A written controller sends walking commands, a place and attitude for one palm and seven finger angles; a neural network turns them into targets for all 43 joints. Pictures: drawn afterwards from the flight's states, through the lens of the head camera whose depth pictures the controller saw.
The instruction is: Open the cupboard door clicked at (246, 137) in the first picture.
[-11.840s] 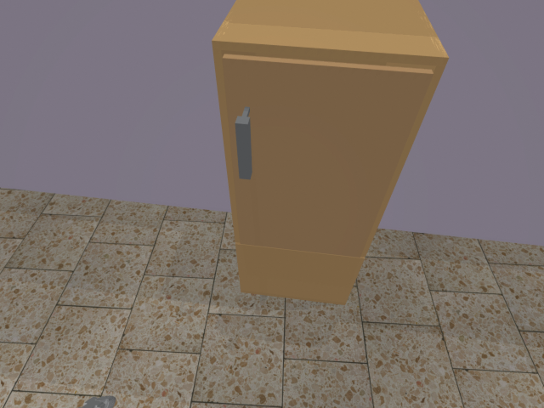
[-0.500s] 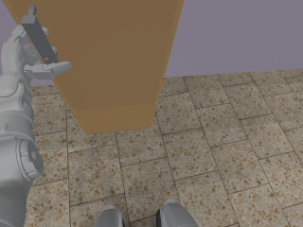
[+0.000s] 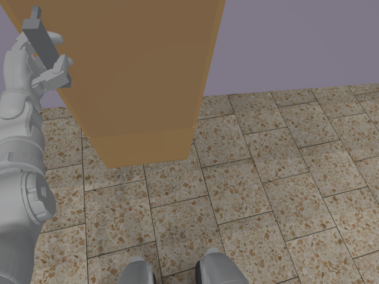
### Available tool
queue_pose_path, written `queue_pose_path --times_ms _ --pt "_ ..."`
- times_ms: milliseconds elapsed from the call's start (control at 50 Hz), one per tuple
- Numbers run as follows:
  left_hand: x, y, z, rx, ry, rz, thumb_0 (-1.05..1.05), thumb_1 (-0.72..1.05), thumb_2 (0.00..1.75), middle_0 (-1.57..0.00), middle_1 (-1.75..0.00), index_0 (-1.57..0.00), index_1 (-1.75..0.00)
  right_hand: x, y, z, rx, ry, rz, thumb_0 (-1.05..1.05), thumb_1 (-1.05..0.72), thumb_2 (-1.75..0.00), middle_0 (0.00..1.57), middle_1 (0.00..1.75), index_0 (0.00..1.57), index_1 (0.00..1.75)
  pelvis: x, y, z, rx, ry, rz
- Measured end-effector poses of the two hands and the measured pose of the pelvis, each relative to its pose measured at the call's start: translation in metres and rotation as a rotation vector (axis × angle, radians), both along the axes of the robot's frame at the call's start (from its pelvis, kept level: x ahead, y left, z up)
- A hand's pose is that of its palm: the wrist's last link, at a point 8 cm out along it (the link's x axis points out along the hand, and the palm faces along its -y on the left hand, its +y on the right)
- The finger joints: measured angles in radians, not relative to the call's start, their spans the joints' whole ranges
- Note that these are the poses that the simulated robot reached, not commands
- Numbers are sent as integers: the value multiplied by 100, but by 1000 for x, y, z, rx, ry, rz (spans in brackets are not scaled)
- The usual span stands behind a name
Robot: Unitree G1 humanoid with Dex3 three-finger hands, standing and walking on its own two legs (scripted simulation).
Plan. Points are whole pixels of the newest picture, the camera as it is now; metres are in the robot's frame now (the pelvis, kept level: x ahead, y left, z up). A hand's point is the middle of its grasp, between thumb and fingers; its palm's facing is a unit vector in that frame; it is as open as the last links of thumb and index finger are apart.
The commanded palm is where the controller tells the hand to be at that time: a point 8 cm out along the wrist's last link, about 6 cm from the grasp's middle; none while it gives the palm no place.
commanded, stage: pull the door open along its arc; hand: left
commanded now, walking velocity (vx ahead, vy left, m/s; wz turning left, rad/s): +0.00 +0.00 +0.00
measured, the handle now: (51, 50) +0.58 +0.23 +0.09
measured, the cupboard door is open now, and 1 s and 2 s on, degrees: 0 47 45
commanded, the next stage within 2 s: open thumb and fingers to let go in 0.98 s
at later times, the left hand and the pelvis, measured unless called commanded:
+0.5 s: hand (74, 113) +0.43 +0.17 +0.09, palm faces +0.00 -1.00 +0.01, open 6.5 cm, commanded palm +0.38 +0.22 +0.09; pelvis +0.02 +0.00 +0.02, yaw -1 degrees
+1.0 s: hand (154, 169) +0.31 +0.04 +0.10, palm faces +0.39 -0.92 -0.03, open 6.6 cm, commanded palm +0.25 +0.07 +0.09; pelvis +0.01 -0.04 +0.02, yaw +3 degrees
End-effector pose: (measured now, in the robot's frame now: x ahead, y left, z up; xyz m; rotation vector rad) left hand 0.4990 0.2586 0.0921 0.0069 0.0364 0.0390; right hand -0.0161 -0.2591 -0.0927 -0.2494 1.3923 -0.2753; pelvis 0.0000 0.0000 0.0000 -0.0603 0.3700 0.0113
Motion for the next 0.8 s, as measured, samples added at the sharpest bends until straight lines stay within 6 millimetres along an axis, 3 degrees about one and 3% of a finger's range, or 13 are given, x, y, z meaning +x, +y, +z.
queue_pose_path --times_ms 160,320,500,660,800 --pt "-6 -3 0 5 -6 15 0 67 82 -32 -132 -32 -135 1 -1 -1 14 -11 -7 0 -90 -89 21 30 20 30 1 -1 1 6 -2 -11" --pt "-34 -9 -1 3 -24 -1 0 67 76 -31 -132 -31 -134 22 -2 3 40 -76 -22 0 -90 -89 21 30 20 30 12 -3 9 15 -36 -27" --pt "-94 -34 -2 -15 -47 -35 0 66 72 -31 -132 -30 -132 88 -1 13 75 -275 29 0 -90 -89 21 30 20 30 21 -4 20 26 -100 -27" --pt "-154 -82 -3 -95 -65 210 3 63 74 -30 -133 -33 -127 157 15 19 145 -462 175 1 -90 -89 20 30 20 30 16 -8 22 42 -147 -3" --pt "-195 -130 1 -72 -48 383 3 63 75 -29 -131 -32 -129 193 31 24 202 -555 285 1 -90 -89 20 30 20 30 10 -20 20 57 -181 22"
